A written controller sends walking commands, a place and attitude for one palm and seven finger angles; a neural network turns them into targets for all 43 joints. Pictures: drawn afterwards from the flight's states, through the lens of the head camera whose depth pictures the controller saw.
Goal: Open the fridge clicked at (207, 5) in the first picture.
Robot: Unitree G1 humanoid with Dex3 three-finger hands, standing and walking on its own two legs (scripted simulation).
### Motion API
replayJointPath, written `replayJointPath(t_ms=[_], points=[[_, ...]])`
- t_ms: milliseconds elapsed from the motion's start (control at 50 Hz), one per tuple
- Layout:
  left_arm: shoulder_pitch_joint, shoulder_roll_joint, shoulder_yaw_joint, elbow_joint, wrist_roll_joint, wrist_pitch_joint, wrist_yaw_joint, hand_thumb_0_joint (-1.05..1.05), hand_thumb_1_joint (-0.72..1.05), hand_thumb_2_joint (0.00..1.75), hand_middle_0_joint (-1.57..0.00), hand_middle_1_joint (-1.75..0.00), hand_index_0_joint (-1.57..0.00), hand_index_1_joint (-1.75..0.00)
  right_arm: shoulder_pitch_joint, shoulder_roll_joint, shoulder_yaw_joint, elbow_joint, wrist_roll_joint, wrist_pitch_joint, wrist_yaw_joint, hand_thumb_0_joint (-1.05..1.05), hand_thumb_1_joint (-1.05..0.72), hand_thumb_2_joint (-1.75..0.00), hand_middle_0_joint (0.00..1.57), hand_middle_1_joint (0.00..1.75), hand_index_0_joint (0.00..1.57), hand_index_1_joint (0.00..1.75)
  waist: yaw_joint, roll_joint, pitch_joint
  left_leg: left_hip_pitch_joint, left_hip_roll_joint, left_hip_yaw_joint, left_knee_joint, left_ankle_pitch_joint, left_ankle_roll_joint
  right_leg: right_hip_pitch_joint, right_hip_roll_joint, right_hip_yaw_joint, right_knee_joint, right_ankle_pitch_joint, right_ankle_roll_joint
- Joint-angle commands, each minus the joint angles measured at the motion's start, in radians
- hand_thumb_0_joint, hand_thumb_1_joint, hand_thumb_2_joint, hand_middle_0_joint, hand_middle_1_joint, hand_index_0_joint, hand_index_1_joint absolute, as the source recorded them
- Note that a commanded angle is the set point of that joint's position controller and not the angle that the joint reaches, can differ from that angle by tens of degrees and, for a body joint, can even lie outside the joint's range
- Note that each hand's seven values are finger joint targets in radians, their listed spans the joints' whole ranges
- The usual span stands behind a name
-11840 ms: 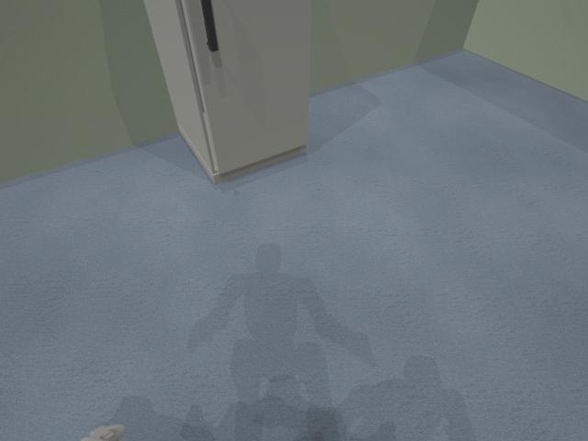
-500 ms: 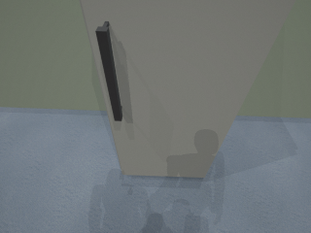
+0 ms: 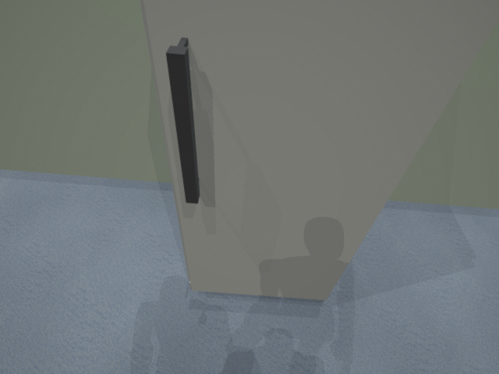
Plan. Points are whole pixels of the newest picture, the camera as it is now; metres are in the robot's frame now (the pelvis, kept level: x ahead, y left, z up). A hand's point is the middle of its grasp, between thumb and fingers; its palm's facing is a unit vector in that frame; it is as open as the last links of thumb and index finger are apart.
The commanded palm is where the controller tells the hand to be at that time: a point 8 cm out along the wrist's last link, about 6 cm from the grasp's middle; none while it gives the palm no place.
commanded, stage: come to a stop and stand still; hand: left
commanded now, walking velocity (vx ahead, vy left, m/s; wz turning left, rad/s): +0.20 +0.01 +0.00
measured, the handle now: (189, 133) +0.51 +0.17 +0.12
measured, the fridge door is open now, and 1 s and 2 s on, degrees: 0 0 0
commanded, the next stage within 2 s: look again from close up in 1.58 s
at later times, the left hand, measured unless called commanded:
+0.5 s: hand out of the picture +0.09 +0.19 -0.18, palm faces +0.08 -0.97 -0.21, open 7.3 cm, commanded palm none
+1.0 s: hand out of the picture -0.03 +0.17 -0.17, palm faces +0.04 -0.98 -0.17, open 7.3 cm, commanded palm none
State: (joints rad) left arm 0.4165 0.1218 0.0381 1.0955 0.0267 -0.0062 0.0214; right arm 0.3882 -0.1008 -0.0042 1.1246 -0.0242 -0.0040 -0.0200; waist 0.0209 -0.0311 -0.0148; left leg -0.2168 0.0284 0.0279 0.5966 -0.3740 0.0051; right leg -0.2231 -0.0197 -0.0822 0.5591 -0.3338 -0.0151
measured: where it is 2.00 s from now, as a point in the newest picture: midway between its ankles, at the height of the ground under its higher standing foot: outside the picture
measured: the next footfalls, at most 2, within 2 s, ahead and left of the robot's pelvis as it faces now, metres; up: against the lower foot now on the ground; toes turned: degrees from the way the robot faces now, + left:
none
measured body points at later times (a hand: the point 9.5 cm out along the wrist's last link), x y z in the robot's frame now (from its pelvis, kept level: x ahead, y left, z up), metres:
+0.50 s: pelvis +0.03 +0.01 +0.00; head +0.07 +0.01 +0.45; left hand +0.08 +0.24 -0.16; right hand +0.04 -0.21 -0.16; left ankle -0.03 +0.11 -0.73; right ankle +0.05 -0.11 -0.73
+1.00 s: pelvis -0.01 +0.01 +0.01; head +0.00 +0.01 +0.46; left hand -0.03 +0.22 -0.15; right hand +0.01 -0.22 -0.15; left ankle -0.02 +0.11 -0.73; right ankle +0.02 -0.11 -0.73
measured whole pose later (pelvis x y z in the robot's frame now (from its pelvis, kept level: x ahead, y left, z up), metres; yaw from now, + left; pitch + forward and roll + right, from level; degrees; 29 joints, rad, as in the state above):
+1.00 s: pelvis -0.01 +0.01 +0.01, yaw +1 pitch -2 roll +0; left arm 0.30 0.13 -0.02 1.10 0.02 -0.02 0.04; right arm 0.26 -0.16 0.00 1.09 -0.01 0.00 -0.03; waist 0.01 0.00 0.05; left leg -0.17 0.01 0.10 0.48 -0.28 0.02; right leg -0.23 -0.02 -0.06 0.47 -0.20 0.00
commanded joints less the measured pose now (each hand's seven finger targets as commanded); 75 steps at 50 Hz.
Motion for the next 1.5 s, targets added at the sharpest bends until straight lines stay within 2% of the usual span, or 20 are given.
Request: replayJointPath(t_ms=[0, 40, 100, 140, 200, 340, 420, 460, 520, 560, 620, 680, 740, 900, 920, 940, 1000, 1100, 1220, 1480], points=[[0.003, 0.053, 0.015, -0.056, -0.001, -0.024, -0.009, 0.00, 0.90, 0.90, -0.20, -0.30, -0.20, -0.30, 0.180, -0.110, -0.020, 0.003, 0.001, -0.044, -0.006, 0.00, -0.90, -0.90, 0.20, 0.30, 0.20, 0.30, -0.060, 0.232, 0.165, 0.059, 0.153, -0.195, -0.255, 0.038, 0.095, -0.228, -0.018, 0.013, 0.072, -0.106, -0.048], [-0.090, 0.032, 0.002, -0.089, 0.007, -0.030, -0.003, 0.00, 0.90, 0.90, -0.20, -0.30, -0.20, -0.30, 0.244, -0.123, -0.018, 0.028, -0.004, -0.046, -0.027, 0.00, -0.90, -0.90, 0.20, 0.30, 0.20, 0.30, -0.086, 0.304, 0.215, 0.185, 0.288, -0.368, -0.323, 0.473, 0.212, -0.418, 0.004, -0.015, 0.309, -0.201, -0.022], [-0.069, 0.007, -0.002, -0.061, -0.012, -0.028, 0.002, 0.00, 0.90, 0.90, -0.20, -0.30, -0.20, -0.30, 0.161, -0.100, 0.005, 0.013, -0.002, -0.052, -0.044, 0.00, -0.90, -0.90, 0.20, 0.30, 0.20, 0.30, -0.034, 0.142, 0.177, 0.133, 0.249, -0.197, -0.208, 1.044, 0.187, -0.241, -0.055, 0.037, 0.154, -0.157, -0.008], [0.029, 0.021, 0.000, -0.027, -0.016, -0.026, 0.001, 0.00, 0.90, 0.90, -0.20, -0.30, -0.20, -0.30, 0.079, -0.116, 0.002, -0.009, 0.010, -0.048, -0.049, 0.00, -0.90, -0.90, 0.20, 0.30, 0.20, 0.30, 0.023, 0.096, 0.106, 0.088, 0.158, -0.091, -0.119, 0.982, 0.092, -0.014, -0.037, 0.005, -0.120, 0.177, 0.009], [0.053, 0.103, 0.008, -0.012, -0.022, -0.025, 0.015, 0.00, 0.90, 0.90, -0.20, -0.30, -0.20, -0.30, 0.076, -0.079, -0.011, -0.034, 0.028, -0.041, -0.044, 0.00, -0.90, -0.90, 0.20, 0.30, 0.20, 0.30, 0.008, -0.007, -0.015, -0.077, 0.062, -0.039, -0.134, 0.450, 0.008, 0.240, -0.181, 0.129, -0.019, 0.812, -0.049], [-0.021, 0.137, 0.024, -0.058, -0.011, -0.006, 0.033, 0.00, 0.90, 0.90, -0.20, -0.30, -0.20, -0.30, 0.077, -0.055, -0.041, -0.033, 0.024, -0.007, -0.038, 0.00, -0.90, -0.90, 0.20, 0.30, 0.20, 0.30, -0.003, -0.079, -0.069, -0.041, 0.023, 0.010, 0.004, 0.385, -0.011, 0.203, -0.230, 0.129, 0.026, 1.001, -0.093], [-0.090, 0.155, 0.028, -0.084, 0.001, 0.007, 0.034, 0.00, 0.90, 0.90, -0.20, -0.30, -0.20, -0.30, 0.001, -0.029, -0.042, -0.062, 0.020, 0.013, -0.027, 0.00, -0.90, -0.90, 0.20, 0.30, 0.20, 0.30, -0.007, -0.160, 0.000, -0.085, -0.002, 0.026, 0.011, -0.046, -0.019, 0.106, -0.285, 0.178, -0.056, 0.854, -0.150], [-0.136, 0.143, 0.028, -0.105, -0.004, 0.015, 0.034, 0.00, 0.90, 0.90, -0.20, -0.30, -0.20, -0.30, 0.027, -0.043, -0.041, -0.051, 0.018, 0.008, -0.024, 0.00, -0.90, -0.90, 0.20, 0.30, 0.20, 0.30, -0.034, -0.091, 0.003, 0.028, 0.032, 0.021, -0.149, 0.175, -0.011, 0.010, -0.234, 0.154, -0.031, 0.620, -0.110], [-0.189, 0.076, 0.015, -0.133, -0.009, 0.028, 0.023, 0.00, 0.90, 0.90, -0.20, -0.30, -0.20, -0.30, -0.032, -0.121, -0.043, -0.066, 0.001, -0.007, -0.028, 0.00, -0.90, -0.90, 0.20, 0.30, 0.20, 0.30, -0.019, 0.210, 0.083, -0.007, 0.197, -0.137, -0.266, 0.550, 0.082, -0.063, -0.053, 0.016, 0.066, 0.103, 0.008], [-0.175, 0.078, 0.014, -0.120, -0.003, 0.034, 0.023, 0.00, 0.90, 0.90, -0.20, -0.30, -0.20, -0.30, -0.080, -0.118, -0.037, -0.081, 0.000, -0.015, -0.030, 0.00, -0.90, -0.90, 0.20, 0.30, 0.20, 0.30, -0.008, 0.213, 0.103, -0.033, 0.217, -0.134, -0.274, 0.656, 0.126, -0.051, -0.047, 0.048, 0.145, -0.062, 0.011], [-0.119, 0.070, 0.006, -0.094, -0.001, 0.031, 0.016, 0.00, 0.90, 0.90, -0.20, -0.30, -0.20, -0.30, -0.122, -0.142, -0.035, -0.100, 0.002, -0.014, -0.029, 0.00, -0.90, -0.90, 0.20, 0.30, 0.20, 0.30, 0.017, 0.142, 0.096, -0.023, 0.187, -0.104, -0.236, 0.562, 0.122, -0.012, -0.057, 0.059, 0.033, 0.021, 0.010], [-0.095, 0.113, -0.002, -0.072, -0.003, -0.001, 0.015, 0.00, 0.90, 0.90, -0.20, -0.30, -0.20, -0.30, -0.093, -0.130, -0.033, -0.095, 0.013, -0.020, -0.026, 0.00, -0.90, -0.90, 0.20, 0.30, 0.20, 0.30, -0.006, 0.031, 0.027, 0.040, 0.088, -0.043, -0.163, 0.444, 0.041, 0.050, -0.118, 0.139, -0.109, 0.419, -0.012], [-0.115, 0.109, -0.011, -0.063, -0.006, -0.007, 0.014, 0.00, 0.90, 0.90, -0.20, -0.30, -0.20, -0.30, -0.076, -0.122, -0.031, -0.077, 0.013, -0.013, -0.021, 0.00, -0.90, -0.90, 0.20, 0.30, 0.20, 0.30, -0.028, -0.055, 0.007, 0.075, 0.083, -0.028, -0.188, 0.321, 0.022, 0.040, -0.122, 0.139, -0.130, 0.404, -0.020], [-0.082, 0.112, -0.025, -0.028, -0.010, -0.008, 0.010, 0.00, 0.90, 0.90, -0.20, -0.30, -0.20, -0.30, -0.075, -0.121, -0.009, -0.038, 0.013, -0.017, -0.011, 0.00, -0.90, -0.90, 0.20, 0.30, 0.20, 0.30, -0.015, 0.011, 0.104, 0.015, 0.075, -0.037, -0.280, 0.137, 0.020, -0.001, -0.101, 0.143, -0.230, 0.124, -0.011], [-0.004, 0.144, -0.029, 0.007, -0.001, -0.022, 0.052, 0.00, 0.90, 0.90, -0.20, -0.30, -0.20, -0.30, -0.162, -0.186, -0.018, -0.111, 0.022, -0.025, -0.003, 0.00, -0.90, -0.90, 0.20, 0.30, 0.20, 0.30, 0.009, 0.067, 0.106, -0.009, 0.094, -0.004, -0.110, 0.277, -0.003, -0.015, -0.136, 0.161, -0.144, 0.461, -0.007], [-0.028, 0.195, -0.029, -0.010, -0.004, -0.044, 0.045, 0.00, 0.90, 0.90, -0.20, -0.30, -0.20, -0.30, -0.157, -0.176, -0.011, -0.143, 0.020, -0.030, -0.001, 0.00, -0.90, -0.90, 0.20, 0.30, 0.20, 0.30, -0.025, 0.095, 0.065, -0.002, 0.058, -0.005, -0.105, 0.312, -0.008, 0.017, -0.166, 0.164, -0.114, 0.707, -0.029], [-0.063, 0.152, -0.033, -0.031, -0.014, -0.034, 0.032, 0.00, 0.90, 0.90, -0.20, -0.30, -0.20, -0.30, -0.046, -0.141, -0.017, -0.118, 0.018, -0.033, -0.013, 0.00, -0.90, -0.90, 0.20, 0.30, 0.20, 0.30, -0.043, 0.062, -0.113, 0.061, 0.085, -0.037, -0.150, 0.300, 0.013, 0.086, -0.127, 0.132, -0.077, 0.425, -0.036], [-0.088, 0.135, -0.034, -0.052, -0.005, -0.011, 0.017, 0.00, 0.90, 0.90, -0.20, -0.30, -0.20, -0.30, -0.061, -0.172, -0.026, -0.144, 0.007, -0.015, -0.002, 0.00, -0.90, -0.90, 0.20, 0.30, 0.20, 0.30, -0.032, 0.017, 0.157, -0.128, 0.074, -0.088, -0.278, -0.056, 0.032, -0.080, -0.077, 0.134, -0.161, -0.054, -0.024], [-0.034, 0.126, -0.021, -0.066, 0.001, 0.000, 0.014, 0.00, 0.90, 0.90, -0.20, -0.30, -0.20, -0.30, -0.041, -0.179, -0.033, -0.153, -0.001, -0.007, 0.005, 0.00, -0.90, -0.90, 0.20, 0.30, 0.20, 0.30, -0.015, 0.028, 0.179, -0.231, 0.069, -0.103, -0.320, -0.213, 0.042, -0.074, -0.055, 0.120, -0.144, -0.110, -0.014], [-0.055, 0.134, -0.006, -0.097, -0.007, -0.009, 0.009, 0.00, 0.90, 0.90, -0.20, -0.30, -0.20, -0.30, 0.036, -0.144, -0.026, -0.114, -0.001, -0.009, 0.001, 0.00, -0.90, -0.90, 0.20, 0.30, 0.20, 0.30, -0.040, -0.001, 0.106, -0.128, 0.039, -0.070, -0.222, -0.093, 0.033, -0.155, -0.089, 0.197, -0.214, -0.199, -0.034]])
